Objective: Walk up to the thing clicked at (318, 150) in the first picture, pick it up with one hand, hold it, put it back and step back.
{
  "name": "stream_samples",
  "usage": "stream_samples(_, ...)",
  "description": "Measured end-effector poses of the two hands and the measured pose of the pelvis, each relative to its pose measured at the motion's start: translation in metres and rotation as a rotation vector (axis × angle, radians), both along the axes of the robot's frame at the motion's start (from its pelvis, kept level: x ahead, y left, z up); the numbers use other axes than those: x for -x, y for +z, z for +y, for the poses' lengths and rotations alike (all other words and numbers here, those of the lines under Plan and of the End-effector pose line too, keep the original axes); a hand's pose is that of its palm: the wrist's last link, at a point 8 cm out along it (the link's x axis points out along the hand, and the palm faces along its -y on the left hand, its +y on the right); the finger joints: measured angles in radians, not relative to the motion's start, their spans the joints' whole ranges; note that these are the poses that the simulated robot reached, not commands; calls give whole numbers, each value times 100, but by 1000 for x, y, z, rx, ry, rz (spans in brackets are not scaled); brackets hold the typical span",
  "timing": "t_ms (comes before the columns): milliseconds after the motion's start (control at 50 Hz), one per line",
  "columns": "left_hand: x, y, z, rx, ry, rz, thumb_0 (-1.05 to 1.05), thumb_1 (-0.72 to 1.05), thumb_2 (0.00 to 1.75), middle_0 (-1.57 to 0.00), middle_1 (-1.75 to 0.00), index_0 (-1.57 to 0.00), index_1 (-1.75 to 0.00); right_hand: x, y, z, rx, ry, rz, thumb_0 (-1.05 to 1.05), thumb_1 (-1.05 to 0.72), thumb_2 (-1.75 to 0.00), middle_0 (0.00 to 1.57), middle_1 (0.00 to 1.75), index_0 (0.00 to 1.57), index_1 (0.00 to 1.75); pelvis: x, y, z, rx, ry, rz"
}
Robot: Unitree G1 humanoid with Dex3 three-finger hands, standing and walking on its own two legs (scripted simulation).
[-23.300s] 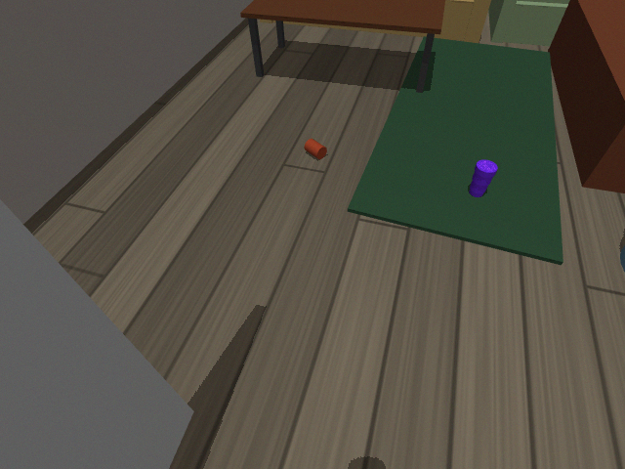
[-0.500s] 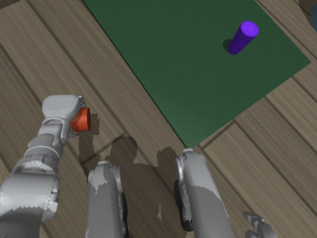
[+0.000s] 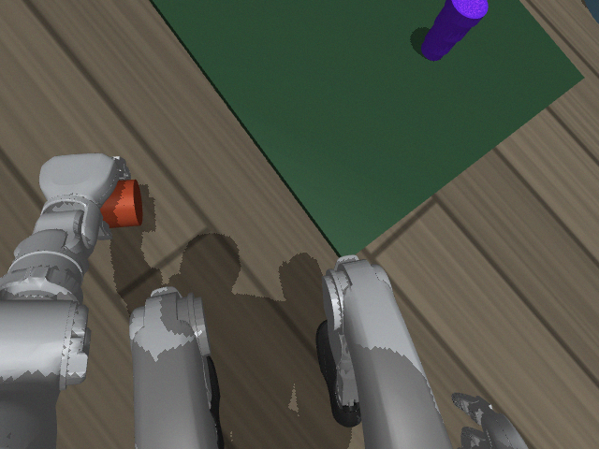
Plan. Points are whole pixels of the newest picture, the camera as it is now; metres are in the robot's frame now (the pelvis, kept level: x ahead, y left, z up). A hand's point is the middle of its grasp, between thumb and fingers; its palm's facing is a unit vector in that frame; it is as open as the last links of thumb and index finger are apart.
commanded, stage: crouch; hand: left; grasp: from above
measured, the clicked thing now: (102, 205) +0.46 +0.24 -0.20
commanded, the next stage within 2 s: lower in 0.42 s
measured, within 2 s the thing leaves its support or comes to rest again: neither
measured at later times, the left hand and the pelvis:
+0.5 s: hand (104, 204) +0.47 +0.24 -0.21, palm faces -0.47 +0.00 -0.89, open 9.7 cm; pelvis -0.01 +0.00 -0.05, yaw -2 degrees
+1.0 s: hand (115, 211) +0.47 +0.24 -0.27, palm faces -0.47 -0.01 -0.88, open 9.7 cm; pelvis +0.00 +0.00 -0.07, yaw -3 degrees
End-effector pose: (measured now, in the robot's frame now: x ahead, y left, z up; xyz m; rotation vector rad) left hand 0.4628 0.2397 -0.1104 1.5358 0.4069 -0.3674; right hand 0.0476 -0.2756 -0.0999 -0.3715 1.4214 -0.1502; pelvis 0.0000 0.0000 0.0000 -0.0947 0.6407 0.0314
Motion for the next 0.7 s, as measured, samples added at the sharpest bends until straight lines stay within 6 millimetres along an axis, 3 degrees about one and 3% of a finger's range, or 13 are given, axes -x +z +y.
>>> stream_samples(280,-9,-27,0,8,-16,-15,-1,7,32,-81,-31,-82,-31,29,-28,7,-10,-8,44,1,-92,-90,20,30,21,29,7,-34,2,12,-7,-29)
stream_samples(700,-14,-60,4,13,-12,12,-1,8,29,-84,-26,-84,-27,26,-42,10,-3,33,55,0,-92,-90,20,30,21,30,5,-54,4,32,-14,-39)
